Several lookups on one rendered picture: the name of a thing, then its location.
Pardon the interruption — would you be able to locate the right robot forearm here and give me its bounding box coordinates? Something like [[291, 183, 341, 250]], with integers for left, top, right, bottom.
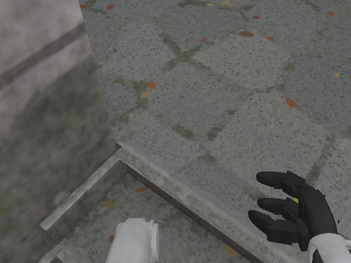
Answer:
[[308, 233, 351, 263]]

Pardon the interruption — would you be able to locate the robot left thigh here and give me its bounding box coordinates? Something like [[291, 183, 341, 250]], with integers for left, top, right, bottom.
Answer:
[[106, 218, 159, 263]]

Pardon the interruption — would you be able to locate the right robot hand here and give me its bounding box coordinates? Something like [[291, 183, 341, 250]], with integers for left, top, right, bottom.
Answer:
[[248, 171, 339, 251]]

